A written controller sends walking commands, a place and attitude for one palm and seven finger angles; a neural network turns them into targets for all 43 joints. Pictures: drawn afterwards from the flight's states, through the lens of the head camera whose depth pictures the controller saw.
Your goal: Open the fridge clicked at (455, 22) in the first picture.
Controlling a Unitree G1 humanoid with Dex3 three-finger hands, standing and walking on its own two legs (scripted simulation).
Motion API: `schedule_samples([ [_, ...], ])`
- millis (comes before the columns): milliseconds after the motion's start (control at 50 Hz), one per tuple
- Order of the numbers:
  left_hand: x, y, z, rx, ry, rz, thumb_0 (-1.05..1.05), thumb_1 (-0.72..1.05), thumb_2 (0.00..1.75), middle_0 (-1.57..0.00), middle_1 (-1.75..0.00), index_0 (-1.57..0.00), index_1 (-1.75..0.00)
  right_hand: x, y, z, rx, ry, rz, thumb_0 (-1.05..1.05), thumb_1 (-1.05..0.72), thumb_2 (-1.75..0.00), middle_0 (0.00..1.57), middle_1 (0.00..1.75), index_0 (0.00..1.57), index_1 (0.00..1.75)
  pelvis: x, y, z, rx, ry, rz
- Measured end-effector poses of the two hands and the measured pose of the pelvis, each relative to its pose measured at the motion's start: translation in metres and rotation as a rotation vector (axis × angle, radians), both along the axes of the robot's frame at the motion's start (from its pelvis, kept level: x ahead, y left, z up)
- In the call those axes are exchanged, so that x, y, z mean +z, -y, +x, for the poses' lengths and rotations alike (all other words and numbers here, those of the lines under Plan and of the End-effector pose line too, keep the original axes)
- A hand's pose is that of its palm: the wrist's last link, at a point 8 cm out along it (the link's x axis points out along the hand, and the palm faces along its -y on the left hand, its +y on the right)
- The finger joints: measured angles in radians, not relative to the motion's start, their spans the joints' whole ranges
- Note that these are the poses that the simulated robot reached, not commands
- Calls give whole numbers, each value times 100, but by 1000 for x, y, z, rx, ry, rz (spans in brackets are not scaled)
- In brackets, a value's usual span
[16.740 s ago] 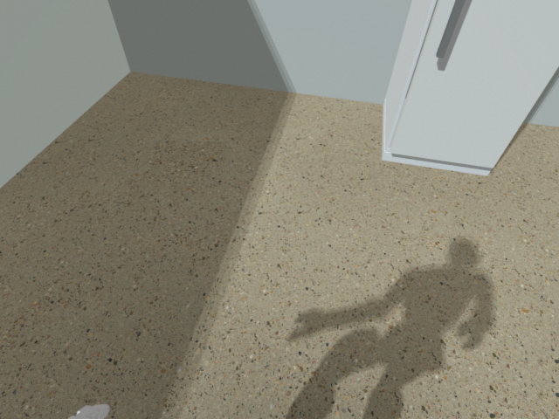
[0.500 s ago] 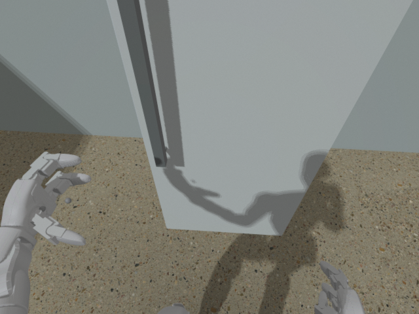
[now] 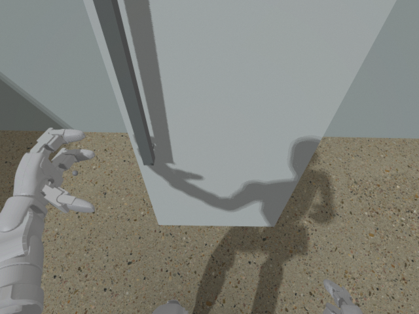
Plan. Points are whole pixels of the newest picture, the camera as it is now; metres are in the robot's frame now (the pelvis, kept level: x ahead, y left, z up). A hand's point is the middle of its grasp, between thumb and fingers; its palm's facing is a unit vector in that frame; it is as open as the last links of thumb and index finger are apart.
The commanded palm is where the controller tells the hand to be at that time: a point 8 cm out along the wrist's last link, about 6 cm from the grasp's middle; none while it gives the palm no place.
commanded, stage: move the hooked fingers beside the handle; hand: left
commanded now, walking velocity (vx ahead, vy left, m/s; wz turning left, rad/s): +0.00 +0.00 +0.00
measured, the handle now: (132, 82) +0.53 +0.19 +0.15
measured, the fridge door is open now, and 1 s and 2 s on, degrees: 0 0 0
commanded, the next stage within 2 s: feel for the door with the fingertips in 1.80 s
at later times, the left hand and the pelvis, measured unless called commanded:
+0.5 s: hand (92, 147) +0.40 +0.26 +0.09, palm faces +0.04 -1.00 +0.01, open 14.0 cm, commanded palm +0.38 +0.31 +0.09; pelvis +0.00 +0.00 -0.01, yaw -1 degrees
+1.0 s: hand (101, 126) +0.46 +0.26 +0.08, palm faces +0.04 -1.00 +0.01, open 14.0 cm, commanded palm +0.45 +0.31 +0.08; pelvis +0.00 +0.01 -0.02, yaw -2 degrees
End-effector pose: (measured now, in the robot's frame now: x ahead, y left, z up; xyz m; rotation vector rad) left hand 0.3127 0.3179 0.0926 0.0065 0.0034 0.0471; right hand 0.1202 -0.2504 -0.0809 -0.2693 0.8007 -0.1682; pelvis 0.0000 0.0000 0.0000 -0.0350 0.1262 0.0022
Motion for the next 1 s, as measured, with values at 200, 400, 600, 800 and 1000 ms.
schedule_samples([
  [200, -3, 3, 29, -7, 0, -10, -1, -50, 30, -30, -120, -30, -120, -7, 4, -10, -26, -66, -15, 1, -91, -90, 21, 30, 20, 30, -3, -1, 1, 0, -24, -4],
  [400, -3, 7, 53, -11, 3, -12, -1, -50, 30, -30, -120, -30, -120, -12, 7, -24, -61, -120, -12, 1, -91, -90, 21, 30, 20, 30, -5, -2, 3, -8, -45, -6],
  [600, -7, 5, 79, 3, -2, -19, -1, -50, 30, -30, -120, -30, -120, -19, 11, -46, -97, -209, -28, 1, -91, -90, 21, 30, 20, 30, -10, -3, 2, -11, -75, -12],
  [800, -7, 5, 107, -12, -1, -21, -1, -50, 30, -30, -120, -30, -120, -26, 14, -74, -148, -308, -41, 1, -91, -90, 21, 30, 20, 30, -15, -5, 3, -19, -110, -18],
  [1000, -9, 4, 129, -6, -1, -19, -1, -50, 30, -30, -120, -30, -120, -29, 11, -96, -184, -381, -46, 1, -91, -90, 21, 30, 20, 30, -19, -9, 3, -26, -139, -25],
])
